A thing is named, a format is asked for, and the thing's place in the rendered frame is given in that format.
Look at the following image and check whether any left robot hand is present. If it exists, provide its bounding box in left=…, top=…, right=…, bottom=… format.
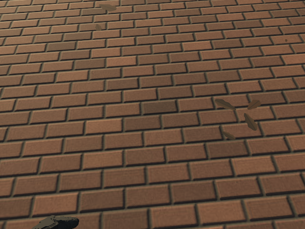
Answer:
left=31, top=215, right=79, bottom=229

